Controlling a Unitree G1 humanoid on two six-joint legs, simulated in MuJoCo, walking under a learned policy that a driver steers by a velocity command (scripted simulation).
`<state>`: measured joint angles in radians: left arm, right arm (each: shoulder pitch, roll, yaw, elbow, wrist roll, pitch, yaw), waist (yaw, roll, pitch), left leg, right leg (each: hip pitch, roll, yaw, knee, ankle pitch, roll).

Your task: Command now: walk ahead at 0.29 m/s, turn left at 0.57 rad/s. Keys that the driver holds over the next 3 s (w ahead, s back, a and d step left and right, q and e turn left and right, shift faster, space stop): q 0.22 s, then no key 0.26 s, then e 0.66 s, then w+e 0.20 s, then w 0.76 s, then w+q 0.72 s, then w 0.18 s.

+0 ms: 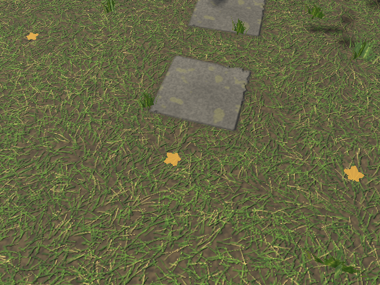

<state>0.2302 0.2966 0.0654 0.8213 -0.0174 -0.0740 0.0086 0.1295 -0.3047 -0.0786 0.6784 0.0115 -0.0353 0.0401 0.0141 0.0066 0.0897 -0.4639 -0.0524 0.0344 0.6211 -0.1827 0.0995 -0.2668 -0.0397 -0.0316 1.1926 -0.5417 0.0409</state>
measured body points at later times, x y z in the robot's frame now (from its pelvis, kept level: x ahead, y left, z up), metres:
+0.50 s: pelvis +0.16 -0.03 +0.01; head +0.19 -0.03 +0.46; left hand +0.27 +0.26 -0.08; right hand +0.37 -0.26 -0.09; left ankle +0.08 +0.07 -0.69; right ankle +0.25 -0.13 -0.72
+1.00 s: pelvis +0.17 -0.03 +0.02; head +0.21 -0.03 +0.46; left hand +0.32 +0.26 -0.08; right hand +0.30 -0.32 -0.09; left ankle +0.13 +0.11 -0.72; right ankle +0.18 -0.15 -0.69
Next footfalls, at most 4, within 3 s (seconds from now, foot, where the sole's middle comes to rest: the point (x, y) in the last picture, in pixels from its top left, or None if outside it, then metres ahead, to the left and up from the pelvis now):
0.40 right None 0.29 -0.12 -0.76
0.70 left None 0.17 0.11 -0.76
1.06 right None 0.22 -0.15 -0.76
1.52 left None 0.33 0.06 -0.76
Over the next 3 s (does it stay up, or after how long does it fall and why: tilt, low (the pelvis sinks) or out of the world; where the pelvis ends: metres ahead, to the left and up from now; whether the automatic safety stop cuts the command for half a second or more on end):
stays up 1.01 -0.26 0.00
